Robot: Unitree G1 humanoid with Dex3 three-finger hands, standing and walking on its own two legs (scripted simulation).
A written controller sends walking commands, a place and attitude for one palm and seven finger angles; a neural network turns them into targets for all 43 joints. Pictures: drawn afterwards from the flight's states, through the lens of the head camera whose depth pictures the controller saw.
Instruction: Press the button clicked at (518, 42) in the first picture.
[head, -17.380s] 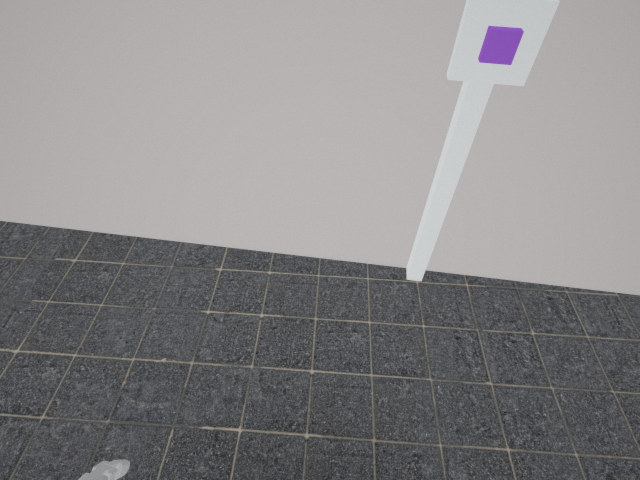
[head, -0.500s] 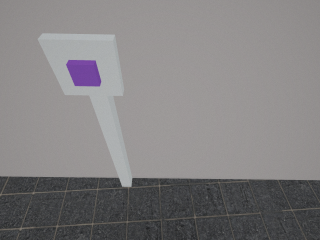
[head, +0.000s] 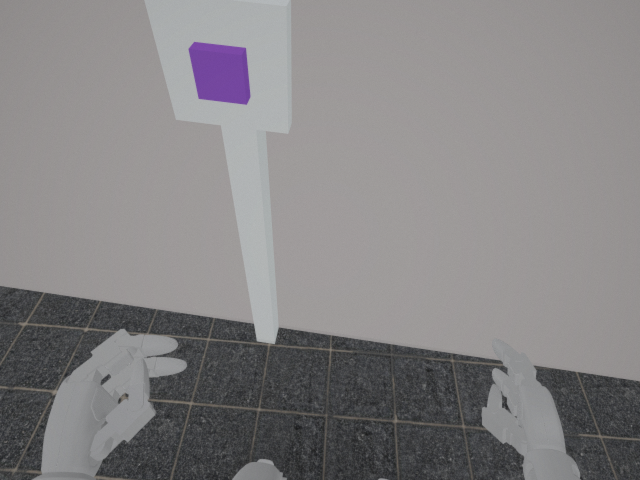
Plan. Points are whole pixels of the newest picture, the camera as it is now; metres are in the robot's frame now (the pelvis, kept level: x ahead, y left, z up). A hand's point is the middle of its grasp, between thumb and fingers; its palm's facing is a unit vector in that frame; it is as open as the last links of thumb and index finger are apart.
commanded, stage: raise the hand and make a fist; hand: left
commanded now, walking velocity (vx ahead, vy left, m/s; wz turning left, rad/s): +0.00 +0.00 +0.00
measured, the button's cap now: (222, 73) +0.57 +0.22 +0.21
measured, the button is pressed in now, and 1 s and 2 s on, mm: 0 0 0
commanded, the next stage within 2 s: aim a knuckle at the button in 1.46 s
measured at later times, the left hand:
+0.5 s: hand (142, 327) +0.23 +0.21 +0.12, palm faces -0.03 -1.00 -0.07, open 3.1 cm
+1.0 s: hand (95, 249) +0.26 +0.25 +0.19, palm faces +0.05 -1.00 -0.09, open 3.1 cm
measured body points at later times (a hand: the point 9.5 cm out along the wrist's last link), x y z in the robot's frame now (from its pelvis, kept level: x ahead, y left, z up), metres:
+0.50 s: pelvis +0.01 +0.04 +0.03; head +0.02 +0.03 +0.48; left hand +0.22 +0.27 +0.13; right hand +0.16 -0.21 -0.05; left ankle +0.02 +0.13 -0.68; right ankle +0.03 -0.09 -0.68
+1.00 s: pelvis +0.03 +0.03 +0.05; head +0.01 +0.03 +0.50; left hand +0.25 +0.30 +0.20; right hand +0.22 -0.17 -0.01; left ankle +0.02 +0.13 -0.68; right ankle +0.03 -0.09 -0.68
